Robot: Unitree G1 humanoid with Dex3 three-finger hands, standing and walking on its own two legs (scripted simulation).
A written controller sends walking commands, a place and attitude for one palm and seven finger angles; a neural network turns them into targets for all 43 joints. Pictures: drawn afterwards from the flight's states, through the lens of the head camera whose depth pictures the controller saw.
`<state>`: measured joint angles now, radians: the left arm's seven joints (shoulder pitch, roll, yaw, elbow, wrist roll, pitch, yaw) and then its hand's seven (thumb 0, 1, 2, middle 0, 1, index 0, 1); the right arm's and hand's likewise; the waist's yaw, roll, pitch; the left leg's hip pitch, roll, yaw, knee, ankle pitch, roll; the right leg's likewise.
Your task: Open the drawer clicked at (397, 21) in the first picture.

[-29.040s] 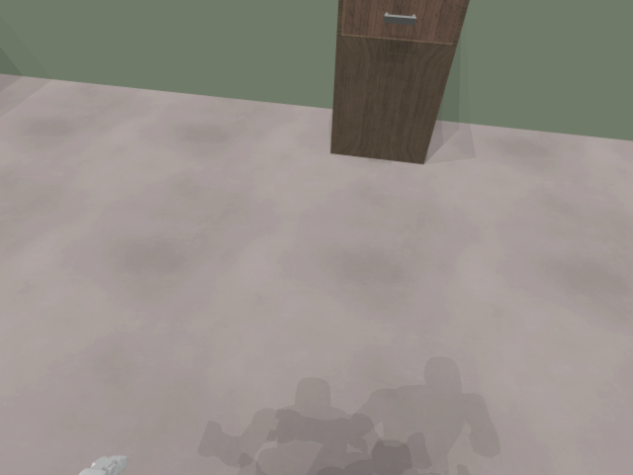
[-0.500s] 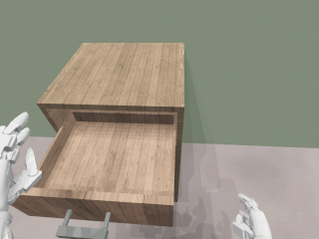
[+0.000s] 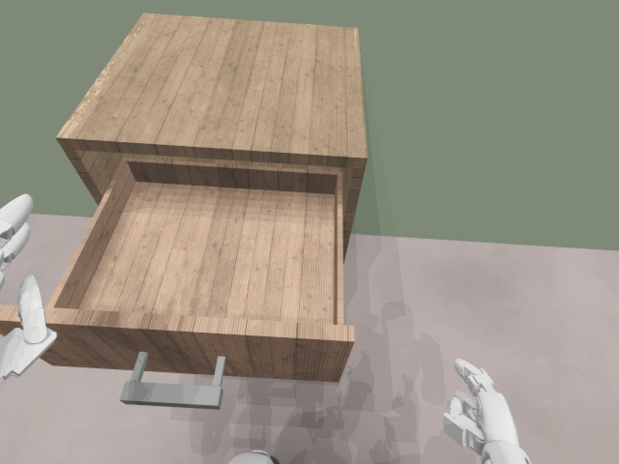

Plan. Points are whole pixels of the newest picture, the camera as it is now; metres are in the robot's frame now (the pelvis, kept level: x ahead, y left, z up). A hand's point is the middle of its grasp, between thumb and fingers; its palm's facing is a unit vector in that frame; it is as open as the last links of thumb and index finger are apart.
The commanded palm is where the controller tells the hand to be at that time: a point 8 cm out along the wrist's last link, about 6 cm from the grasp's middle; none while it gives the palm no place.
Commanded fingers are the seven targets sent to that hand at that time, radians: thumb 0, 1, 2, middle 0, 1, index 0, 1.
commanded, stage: step back with the hand held close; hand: left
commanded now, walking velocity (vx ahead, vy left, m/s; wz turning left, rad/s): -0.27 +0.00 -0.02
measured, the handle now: (177, 378) +0.23 +0.19 -0.06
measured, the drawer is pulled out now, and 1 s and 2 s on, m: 0.30 0.30 0.30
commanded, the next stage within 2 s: stop stepping back and stand still in 0.82 s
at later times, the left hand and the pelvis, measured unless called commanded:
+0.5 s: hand (30, 380) +0.16 +0.23 +0.17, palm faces +0.28 -0.83 -0.48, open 7.4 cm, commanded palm +0.09 +0.28 +0.18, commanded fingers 0.00 0.90 0.90 -0.20 -0.30 -0.20 -0.30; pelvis -0.05 +0.00 +0.00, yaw -2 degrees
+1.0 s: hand out of the picture +0.03 +0.17 +0.16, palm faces +0.25 -0.85 -0.46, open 7.4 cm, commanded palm -0.04 +0.23 +0.18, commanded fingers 0.00 0.90 0.90 -0.20 -0.30 -0.20 -0.30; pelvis -0.18 -0.05 +0.00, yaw -1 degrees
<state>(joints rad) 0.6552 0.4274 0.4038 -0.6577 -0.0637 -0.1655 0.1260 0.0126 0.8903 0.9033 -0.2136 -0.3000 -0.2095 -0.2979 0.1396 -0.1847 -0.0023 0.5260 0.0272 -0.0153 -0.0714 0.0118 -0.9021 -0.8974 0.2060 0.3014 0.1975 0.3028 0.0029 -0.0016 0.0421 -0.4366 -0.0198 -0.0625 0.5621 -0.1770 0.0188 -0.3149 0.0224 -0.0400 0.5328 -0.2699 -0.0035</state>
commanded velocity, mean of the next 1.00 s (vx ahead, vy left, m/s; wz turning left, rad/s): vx -0.31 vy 0.01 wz -0.01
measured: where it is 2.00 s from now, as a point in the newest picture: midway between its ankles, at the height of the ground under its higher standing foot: outside the picture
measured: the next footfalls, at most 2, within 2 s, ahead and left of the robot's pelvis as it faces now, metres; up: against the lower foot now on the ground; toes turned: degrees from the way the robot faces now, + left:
right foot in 0.54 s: -0.11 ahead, -0.12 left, +0.00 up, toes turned -1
left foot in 0.80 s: -0.07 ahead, +0.08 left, +0.00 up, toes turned +1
